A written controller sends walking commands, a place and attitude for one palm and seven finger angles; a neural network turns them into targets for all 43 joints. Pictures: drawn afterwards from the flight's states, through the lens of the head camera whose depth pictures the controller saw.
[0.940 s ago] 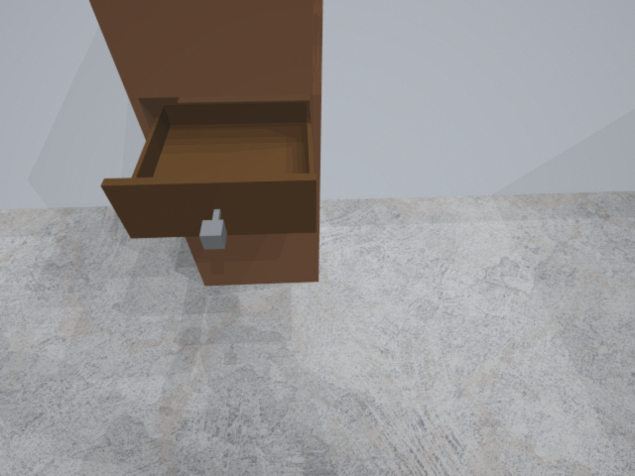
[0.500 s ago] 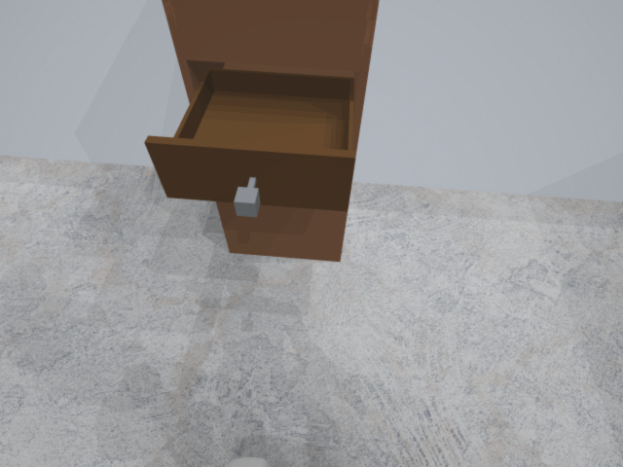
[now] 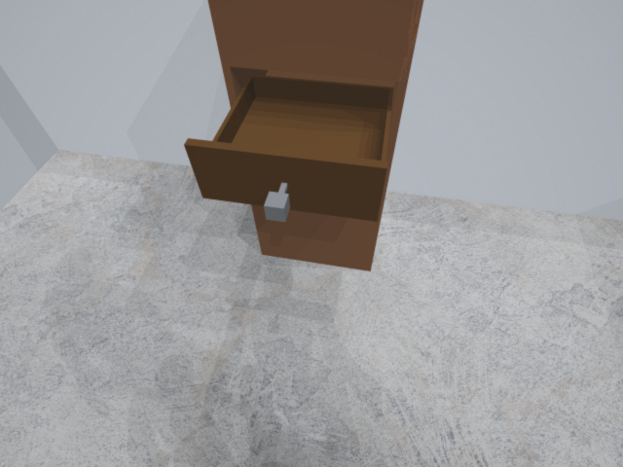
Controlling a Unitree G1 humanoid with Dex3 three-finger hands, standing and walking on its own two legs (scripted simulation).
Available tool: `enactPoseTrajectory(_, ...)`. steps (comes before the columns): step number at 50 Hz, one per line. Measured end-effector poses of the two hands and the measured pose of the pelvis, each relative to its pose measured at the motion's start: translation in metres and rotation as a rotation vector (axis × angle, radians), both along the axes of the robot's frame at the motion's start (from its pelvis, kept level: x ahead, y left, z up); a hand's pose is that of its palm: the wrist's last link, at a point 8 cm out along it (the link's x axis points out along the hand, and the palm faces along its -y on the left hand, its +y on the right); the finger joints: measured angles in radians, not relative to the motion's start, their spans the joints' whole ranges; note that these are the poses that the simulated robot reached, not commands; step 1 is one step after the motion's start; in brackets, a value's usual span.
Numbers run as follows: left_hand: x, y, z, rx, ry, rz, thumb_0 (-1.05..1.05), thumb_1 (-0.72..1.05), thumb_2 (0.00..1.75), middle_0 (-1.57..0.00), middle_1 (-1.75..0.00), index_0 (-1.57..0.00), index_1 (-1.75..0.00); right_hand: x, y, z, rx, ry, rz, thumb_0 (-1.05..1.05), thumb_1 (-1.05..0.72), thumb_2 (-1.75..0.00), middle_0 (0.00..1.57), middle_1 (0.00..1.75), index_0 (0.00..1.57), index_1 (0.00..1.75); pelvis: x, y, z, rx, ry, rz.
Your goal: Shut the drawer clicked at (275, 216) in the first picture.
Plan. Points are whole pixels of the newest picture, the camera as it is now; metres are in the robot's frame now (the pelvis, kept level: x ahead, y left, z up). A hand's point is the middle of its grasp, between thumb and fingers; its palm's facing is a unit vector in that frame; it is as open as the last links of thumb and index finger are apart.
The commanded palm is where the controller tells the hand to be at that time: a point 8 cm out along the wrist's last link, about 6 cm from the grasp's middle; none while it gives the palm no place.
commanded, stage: stand and wait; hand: left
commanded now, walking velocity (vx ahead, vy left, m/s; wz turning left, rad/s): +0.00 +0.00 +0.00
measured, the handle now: (279, 199) +0.58 +0.10 -0.06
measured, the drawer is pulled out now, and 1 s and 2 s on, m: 0.29 0.29 0.29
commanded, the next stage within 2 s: look at it before walking up in 0.50 s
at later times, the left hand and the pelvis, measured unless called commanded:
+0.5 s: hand out of the picture +0.11 +0.22 -0.15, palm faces -0.02 -0.95 -0.30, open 7.4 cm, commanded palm none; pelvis +0.02 +0.00 +0.01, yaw -1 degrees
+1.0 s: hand out of the picture +0.10 +0.25 -0.15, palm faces -0.04 -0.95 -0.32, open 7.4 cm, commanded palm none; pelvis +0.02 +0.00 +0.01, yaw -2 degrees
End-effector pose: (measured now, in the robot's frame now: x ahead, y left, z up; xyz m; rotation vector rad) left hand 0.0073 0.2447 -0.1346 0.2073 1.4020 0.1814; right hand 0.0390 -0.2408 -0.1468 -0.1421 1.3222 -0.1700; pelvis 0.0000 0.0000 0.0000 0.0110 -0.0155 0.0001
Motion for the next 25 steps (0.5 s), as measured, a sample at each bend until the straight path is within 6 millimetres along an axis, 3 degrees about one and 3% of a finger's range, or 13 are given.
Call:
enactPoseTrajectory(10, 0.045, -0.007, -0.002, -0.025, -0.077, -0.028, 0.01, 0.9, 0.9, -0.2, -0.3, -0.2, -0.29, 0.006, -0.023, 0.016, -0.069, 0.009, -0.001, 0.0, -0.91, -0.9, 0.2, 0.3, 0.2, 0.3, 0.011, -0.006, 0.005, -0.01, -0.003, -0.011)
enactPoseTrajectory(18, 0.08, 0.008, 0.006, 0.009, -0.145, -0.061, 0.01, 0.9, 0.9, -0.2, -0.3, -0.2, -0.29, 0.014, -0.032, 0.021, -0.093, -0.01, -0.006, 0.0, -0.91, -0.9, 0.2, 0.3, 0.2, 0.3, 0.017, -0.006, 0.007, -0.012, -0.006, -0.018)
enactPoseTrajectory(25, 0.098, 0.025, 0.016, 0.048, -0.183, -0.082, 0.01, 0.9, 0.9, -0.2, -0.3, -0.2, -0.29, 0.023, -0.036, 0.025, -0.104, -0.034, -0.002, 0.0, -0.91, -0.9, 0.2, 0.3, 0.2, 0.3, 0.02, -0.004, 0.008, -0.011, -0.009, -0.024)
